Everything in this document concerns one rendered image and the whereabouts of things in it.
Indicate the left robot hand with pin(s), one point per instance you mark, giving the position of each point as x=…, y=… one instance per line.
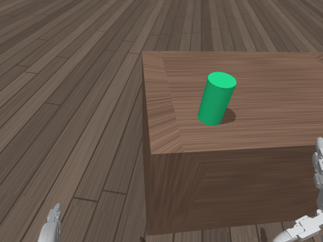
x=50, y=231

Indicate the can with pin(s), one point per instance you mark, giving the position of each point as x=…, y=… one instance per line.
x=217, y=93

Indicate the right robot hand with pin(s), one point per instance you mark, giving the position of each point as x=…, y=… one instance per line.
x=306, y=227

